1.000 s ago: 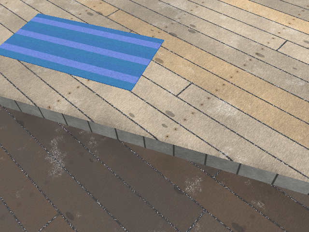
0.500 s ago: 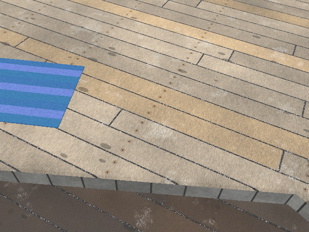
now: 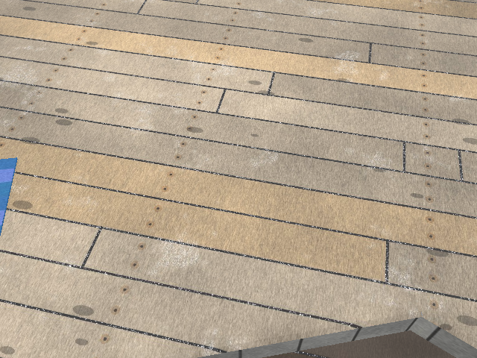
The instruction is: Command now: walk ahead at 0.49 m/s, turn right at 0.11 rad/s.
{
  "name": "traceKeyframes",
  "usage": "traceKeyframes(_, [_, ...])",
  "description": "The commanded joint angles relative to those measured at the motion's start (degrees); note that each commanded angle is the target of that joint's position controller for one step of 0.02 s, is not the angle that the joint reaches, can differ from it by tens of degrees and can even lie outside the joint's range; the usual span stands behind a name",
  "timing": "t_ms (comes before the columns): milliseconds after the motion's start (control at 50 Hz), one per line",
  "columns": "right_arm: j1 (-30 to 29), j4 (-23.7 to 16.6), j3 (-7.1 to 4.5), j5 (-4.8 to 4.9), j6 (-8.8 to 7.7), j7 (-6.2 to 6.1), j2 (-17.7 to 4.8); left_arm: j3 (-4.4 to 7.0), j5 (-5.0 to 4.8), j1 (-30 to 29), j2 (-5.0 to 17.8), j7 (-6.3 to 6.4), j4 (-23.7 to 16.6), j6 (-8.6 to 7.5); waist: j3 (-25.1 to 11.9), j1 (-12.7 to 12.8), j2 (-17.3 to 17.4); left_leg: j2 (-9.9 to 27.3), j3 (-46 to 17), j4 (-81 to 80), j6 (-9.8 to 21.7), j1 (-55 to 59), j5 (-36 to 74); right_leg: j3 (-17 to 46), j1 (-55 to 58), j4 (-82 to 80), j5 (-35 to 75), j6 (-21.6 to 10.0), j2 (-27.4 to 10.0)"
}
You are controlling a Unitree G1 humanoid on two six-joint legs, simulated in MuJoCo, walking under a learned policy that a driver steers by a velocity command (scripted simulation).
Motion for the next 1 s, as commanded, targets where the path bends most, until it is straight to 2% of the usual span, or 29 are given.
traceKeyframes(20, [0.7,-3.1,-1.33,-1.27,0.06,0.14,-6.1,1.66,-1.07,7.1,5.7,0.71,1.5,-1.07,-3.5,2.2,-2.5,4.3,-3.6,1.0,-0.1,-14.7,4.7,17.0,14.7,-16.8,12.4,-7.1,-15.8])
traceKeyframes(100, [-2.5,-3.5,-1.48,-2.16,1.52,1.19,-4.9,1.74,-1.53,9.7,6.3,0.44,4.1,-2.76,-2.0,1.3,-3.3,4.5,-1.5,-3.3,-2.1,-15.7,7.3,12.6,11.8,-20.4,15.5,-7.7,-14.0])
traceKeyframes(240, [-17.6,-8.4,-0.65,-1.29,1.52,1.38,-3.4,1.13,-0.74,16.9,5.5,0.92,8.2,-2.4,1.1,4.8,-3.8,3.7,1.9,-17.8,-3.3,-19.6,17.3,8.1,14.3,-20.8,18.4,-6.4,-12.7])
traceKeyframes(300, [-21.2,-10.4,-0.71,-1.87,1.51,0.6,-3.7,1.02,0.15,21.9,5.8,1.77,10.0,-1.82,1.1,6.1,-3.0,3.3,2.3,-11.1,-1.3,-30.6,10.6,11.7,27.3,-16.9,29.0,-8.4,-17.6])
traceKeyframes(360, [-26.4,-12.8,-0.24,-1.84,0.96,0.64,-2.6,0.48,1.17,26.5,5.0,2.69,11.8,-1.22,1.5,7.8,-1.1,0.9,4.8,-9.6,0.5,-36.4,0.9,10.6,37.4,-9.7,47.2,-7.5,-16.7])
traceKeyframes(400, [-19.4,-11.1,-0.2,-0.94,0.08,0.37,-2.3,0.23,1.6,21.6,5.5,2.84,11.0,-0.99,-2.8,3.1,-2.3,-3.8,6.1,-23.1,2.2,-16.3,2.7,7.0,30.0,0.5,65.8,-4.3,-12.7])
traceKeyframes(420, [-12.9,-9.1,-1.03,-0.4,-0.34,-0.03,-3.4,0.92,0.62,21.2,8.0,2.62,11.2,-1.04,-5.5,0.4,-5.1,-5.2,5.1,-32.8,2.2,-3.9,9.4,8.1,26.0,8.7,67.0,-3.6,-11.9])
traceKeyframes(440, [-2.8,-5.3,-1.99,-0.72,-0.64,-0.77,-5.0,1.52,-1.33,17.2,9.3,2.19,10.5,-1.25,-8.3,-4.9,-4.7,-4.3,4.8,-44.3,3.0,13.6,22.3,7.1,16.2,19.5,57.3,-2.2,-10.2])
traceKeyframes(460, [5.5,-2.7,-3.57,-2.49,-0.67,-1.36,-11.1,0.96,-2.18,13.4,6.0,1.82,7.6,-2.36,-12.0,-6.8,1.9,9.3,-8.2,-41.3,6.6,33.5,40.2,5.6,-4.3,38.3,11.9,0.4,-4.7])
traceKeyframes(480, [8.8,-2.1,-4.46,-2.86,-0.5,-0.78,-16.2,-0.03,-3.14,18.0,-0.3,2.58,6.5,-3.24,-16.0,-2.7,10.8,23.8,-22.7,-33.2,11.1,44.5,85.6,10.0,-20.0,55.0,-21.2,1.5,1.2])
traceKeyframes(500, [9.4,-1.7,-5.19,-1.24,0.14,-0.49,-15.9,0.6,-3.69,16.0,1.5,3.12,6.3,-2.91,-17.7,-5.4,6.6,23.9,-21.6,-37.6,15.4,38.1,68.8,12.3,-22.4,60.4,-16.4,1.5,0.6])
traceKeyframes(540, [1.7,-1.1,-2.21,-2.25,0.22,-0.05,-4.7,1.11,-1.73,9.5,1.4,2.63,3.7,-1.74,-3.4,-0.7,3.6,17.8,-16.8,-45.0,11.8,25.3,36.4,6.1,-32.4,69.0,-16.3,0.8,-2.2])
traceKeyframes(560, [1.7,-0.2,-1.31,-2.42,-0.04,-0.01,-2.7,0.91,-0.93,7.1,-0.1,2.09,2.3,-0.74,-0.8,0.4,2.7,15.9,-14.1,-46.5,10.1,20.7,32.1,5.8,-35.5,74.0,-17.6,0.2,-2.2])
traceKeyframes(600, [2.5,1.9,-0.48,-1.62,-0.87,0.32,-1.4,-0.58,-0.8,3.7,-5.9,1.63,-1.7,1.36,2.8,3.0,5.3,14.3,-9.6,-50.9,8.1,10.3,24.5,3.6,-41.0,82.6,-21.3,-1.0,-2.3])
traceKeyframes(660, [2.9,4.2,0.56,-0.94,-2.55,0.84,-1.1,-2.92,-0.83,-7.1,-7.5,2.07,-11.4,1.91,6.4,5.5,6.5,11.3,-4.9,-57.7,6.7,0.5,14.5,1.2,-48.8,80.0,-23.1,-2.7,-4.7])
traceKeyframes(720, [3.0,4.8,1.44,-0.2,-1.69,-1.58,-1.2,-4.82,-0.3,-8.0,-6.6,0.48,-15.5,1.6,4.2,8.3,2.5,7.1,0.9,-66.2,7.6,-7.5,31.0,-4.6,-29.8,53.0,-13.5,-1.8,-7.2])
traceKeyframes(740, [1.4,2.9,1.72,0.58,-2.07,-1.64,-1.4,-4.72,-0.59,-4.1,-6.4,0.12,-13.2,1.49,-0.7,9.2,-0.7,6.1,3.0,-65.0,7.7,-10.0,48.5,-6.8,-15.1,45.9,-6.4,-1.6,-4.8])
traceKeyframes(780, [3.5,1.9,-0.64,1.7,-3.01,-1.67,-11.0,-3.14,-0.63,3.6,-2.8,0.74,-10.1,1.98,-10.7,11.9,4.1,9.5,2.5,-53.8,7.8,3.1,85.5,-7.1,-3.3,39.2,-8.3,-1.4,0.0])
traceKeyframes(800, [3.9,1.8,-1.64,1.45,-2.81,-1.67,-13.2,-2.08,-0.59,10.5,-0.8,0.88,-7.9,1.72,-15.3,14.3,7.0,10.8,1.4,-43.6,6.3,12.1,95.2,-5.3,-0.9,33.8,-9.7,-1.9,1.5])
traceKeyframes(820, [1.7,2.0,-4.21,-8.23,-2.91,4.87,-23.5,-2.07,0.09,7.4,2.5,-3.37,-9.8,4.21,-11.3,19.2,12.4,14.2,-1.0,-36.5,7.7,6.1,101.9,0.4,3.7,17.1,-3.1,-1.1,2.3])
traceKeyframes(840, [3.2,1.6,-5.31,-10.45,-2.64,7.67,-19.2,0.46,-0.98,22.9,6.9,-2.14,-2.5,5.29,-21.7,18.2,3.1,12.5,-2.7,-18.2,3.0,-0.3,82.7,9.7,24.8,14.9,17.3,-6.6,-2.5])
traceKeyframes(860, [19.3,1.1,-2.23,-8.61,-2.21,10.1,-6.3,0.45,0.11,32.8,10.6,-2.3,2.0,4.28,-40.3,12.3,-16.5,-4.2,-6.6,9.3,-0.8,-17.1,2.2,47.5,46.2,5.0,39.7,-26.9,-23.2])
traceKeyframes(880, [10.8,1.2,-4.51,-1.86,-1.24,9.1,-9.8,2.26,4.62,36.3,12.0,-2.25,2.7,2.95,-28.5,17.3,-2.0,-7.9,-20.0,35.8,0.5,-23.0,6.8,55.0,31.0,-1.9,36.7,-24.0,-23.8])
traceKeyframes(900, [6.5,-2.2,-3.77,-0.41,-1.7,7.15,-5.5,1.91,4.42,24.9,10.5,-2.66,4.1,0.35,-14.2,9.8,0.7,-7.9,-21.5,41.9,1.2,-30.4,10.1,46.9,16.0,-4.5,22.3,-20.0,-23.3])
traceKeyframes(920, [1.4,-5.6,-2.92,-2.34,-1.37,4.33,-4.0,0.41,2.07,10.7,4.1,-2.79,3.8,-1.65,-10.7,5.0,2.8,-5.1,-18.7,41.8,2.4,-29.3,9.2,37.0,6.6,-6.8,14.9,-16.8,-20.9])
traceKeyframes(940, [2.1,-6.7,-1.41,-5.0,-0.73,2.39,-1.0,-2.0,1.15,2.3,-3.8,-2.64,4.1,-2.73,-11.3,0.9,3.5,-2.4,-17.0,38.0,3.5,-27.9,11.6,28.3,2.1,-8.6,17.2,-14.3,-18.1])
traceKeyframes(960, [2.4,-6.7,-0.75,-5.37,0.18,1.46,-1.0,-3.56,1.28,-1.8,-9.3,-2.76,4.0,-3.59,-10.0,-2.1,6.0,1.3,-14.6,31.6,3.3,-26.3,13.5,20.3,-1.5,-9.9,19.6,-11.7,-15.4])
traceKeyframes(980, [2.1,-7.5,-0.14,-4.74,0.54,1.32,0.5,-4.64,1.25,-1.9,-11.7,-2.43,4.1,-4.32,-10.0,-3.2,3.5,2.9,-13.0,27.0,3.1,-25.5,12.5,15.9,-3.2,-10.5,23.5,-9.6,-13.4])
traceKeyframes(1000, [1.4,-8.2,-0.24,-3.43,0.23,1.77,0.4,-3.78,1.1,-1.4,-9.0,-2.18,4.1,-5.03,-9.6,-3.4,2.4,4.4,-11.6,20.9,0.7,-23.9,8.9,11.8,-3.3,-11.2,27.2,-8.1,-12.3])
Velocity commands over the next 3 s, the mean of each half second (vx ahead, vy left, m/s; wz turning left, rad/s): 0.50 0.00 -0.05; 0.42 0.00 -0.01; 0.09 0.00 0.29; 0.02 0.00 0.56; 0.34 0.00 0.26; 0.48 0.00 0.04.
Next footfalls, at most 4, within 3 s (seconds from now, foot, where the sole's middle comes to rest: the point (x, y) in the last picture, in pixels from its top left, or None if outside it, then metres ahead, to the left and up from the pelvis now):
0.46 left None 0.32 0.14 -0.77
0.84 right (247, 268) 0.65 -0.03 -0.66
1.48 left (163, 264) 0.68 0.21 -0.66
1.92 right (244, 245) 0.72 -0.02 -0.66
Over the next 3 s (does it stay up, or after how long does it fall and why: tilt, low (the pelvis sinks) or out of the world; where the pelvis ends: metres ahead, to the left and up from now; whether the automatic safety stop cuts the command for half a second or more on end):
stays up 0.92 0.31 0.12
